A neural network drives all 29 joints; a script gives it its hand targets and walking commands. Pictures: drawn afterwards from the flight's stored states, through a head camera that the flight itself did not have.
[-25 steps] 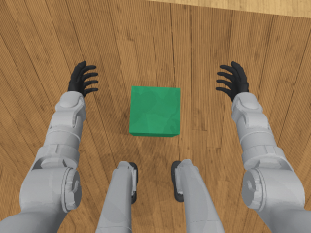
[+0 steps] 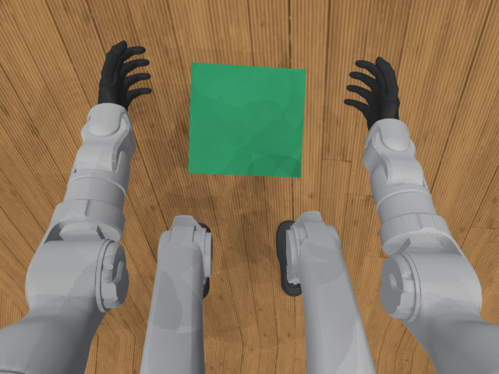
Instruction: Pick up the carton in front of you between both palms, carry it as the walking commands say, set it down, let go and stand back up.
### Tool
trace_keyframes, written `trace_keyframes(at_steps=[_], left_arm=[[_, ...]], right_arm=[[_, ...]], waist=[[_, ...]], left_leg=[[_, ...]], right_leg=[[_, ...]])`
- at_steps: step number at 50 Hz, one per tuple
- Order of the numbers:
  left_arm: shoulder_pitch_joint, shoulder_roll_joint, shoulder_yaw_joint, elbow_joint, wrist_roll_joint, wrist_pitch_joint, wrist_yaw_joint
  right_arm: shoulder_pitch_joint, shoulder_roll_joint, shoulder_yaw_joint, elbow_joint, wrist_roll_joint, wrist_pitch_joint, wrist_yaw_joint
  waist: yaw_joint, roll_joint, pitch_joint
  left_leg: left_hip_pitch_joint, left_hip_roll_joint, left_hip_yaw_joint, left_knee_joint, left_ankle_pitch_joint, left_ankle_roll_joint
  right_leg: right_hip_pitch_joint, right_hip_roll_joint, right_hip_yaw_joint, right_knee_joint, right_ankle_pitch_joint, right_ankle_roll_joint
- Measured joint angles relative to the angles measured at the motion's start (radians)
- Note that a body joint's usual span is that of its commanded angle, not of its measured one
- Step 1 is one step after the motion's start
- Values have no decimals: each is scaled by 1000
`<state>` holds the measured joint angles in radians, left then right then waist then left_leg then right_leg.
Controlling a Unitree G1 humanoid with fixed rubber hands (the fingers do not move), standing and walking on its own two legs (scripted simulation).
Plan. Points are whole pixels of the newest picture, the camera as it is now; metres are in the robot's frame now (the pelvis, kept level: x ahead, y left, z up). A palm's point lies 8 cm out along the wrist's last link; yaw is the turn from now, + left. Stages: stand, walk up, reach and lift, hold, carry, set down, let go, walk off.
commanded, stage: reach and lift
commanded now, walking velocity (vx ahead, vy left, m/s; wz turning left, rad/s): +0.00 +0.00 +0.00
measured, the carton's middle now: (244, 129) +0.46 +0.00 -0.39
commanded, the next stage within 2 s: none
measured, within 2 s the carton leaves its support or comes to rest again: leaves its support in 1.34 s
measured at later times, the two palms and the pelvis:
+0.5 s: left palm (157, 117) +0.47 +0.18 -0.33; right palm (336, 122) +0.46 -0.19 -0.32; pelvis -0.04 +0.00 -0.15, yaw +0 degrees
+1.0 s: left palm (165, 120) +0.47 +0.16 -0.33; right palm (325, 122) +0.46 -0.16 -0.31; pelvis -0.04 +0.00 -0.14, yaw +0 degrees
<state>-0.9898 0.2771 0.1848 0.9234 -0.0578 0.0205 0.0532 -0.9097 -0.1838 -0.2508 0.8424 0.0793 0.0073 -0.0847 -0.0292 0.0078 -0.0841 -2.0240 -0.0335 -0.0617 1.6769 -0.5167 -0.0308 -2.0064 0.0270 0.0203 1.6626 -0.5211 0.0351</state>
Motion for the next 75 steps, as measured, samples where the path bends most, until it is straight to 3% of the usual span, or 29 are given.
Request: trace_keyframes(at_steps=[10,15,20,24,32,45,51,56,59,64,68,75], left_arm=[[-74,70,-75,-39,-106,16,25],[-167,85,-78,44,-96,24,28],[-264,84,-106,164,-130,8,26],[-320,106,-146,191,-168,-15,34],[-309,101,-189,237,-216,-51,45],[-294,61,-153,245,-180,-55,51],[-336,30,-199,271,-183,-64,41],[-382,-2,-150,322,-145,-62,92],[-394,-4,-143,332,-124,-49,88],[-375,-20,-116,299,-101,-3,97],[-331,-14,-160,230,-133,43,108],[-174,-50,-134,29,-133,110,123]], right_arm=[[-105,-51,84,-24,103,28,-36],[-191,-69,107,58,134,38,-38],[-296,-83,113,190,126,15,-37],[-372,-102,162,245,159,-7,-42],[-344,-135,227,249,222,-38,-45],[-335,-96,215,259,186,-45,-39],[-378,-68,238,292,189,-58,-40],[-412,-47,201,331,173,-63,-97],[-428,-40,166,347,135,-56,-99],[-415,-35,126,318,101,-2,-97],[-370,-26,125,243,121,47,-108],[-204,12,103,20,122,126,-123]], waist=[[-7,-27,159],[1,-35,222],[5,-21,296],[0,-25,363],[8,-24,368],[8,-17,325],[4,-16,327],[13,-15,326],[11,-17,335],[13,-24,335],[11,-30,319],[15,-27,232]], left_leg=[[-178,-1,-1,275,-28,-13],[-225,0,-3,366,-24,-17],[-265,-8,3,429,-10,-16],[-287,-5,5,480,-8,-15],[-284,4,13,534,-37,-8],[-286,2,21,495,-21,2],[-290,-6,16,482,-11,0],[-294,-7,14,482,-7,-2],[-289,-13,15,488,-4,-6],[-281,-17,15,509,-14,-13],[-277,-25,10,520,-24,-20],[-236,-55,-4,486,-31,-41]], right_leg=[[-185,23,4,275,-21,9],[-234,29,1,364,-13,10],[-271,23,6,432,-7,17],[-293,26,5,481,-3,19],[-292,22,8,535,-30,20],[-290,21,16,496,-18,28],[-290,20,14,482,-11,29],[-297,33,18,480,-3,33],[-294,35,21,490,-1,34],[-291,43,26,515,-10,33],[-288,55,29,525,-18,38],[-248,78,44,496,-31,53]])
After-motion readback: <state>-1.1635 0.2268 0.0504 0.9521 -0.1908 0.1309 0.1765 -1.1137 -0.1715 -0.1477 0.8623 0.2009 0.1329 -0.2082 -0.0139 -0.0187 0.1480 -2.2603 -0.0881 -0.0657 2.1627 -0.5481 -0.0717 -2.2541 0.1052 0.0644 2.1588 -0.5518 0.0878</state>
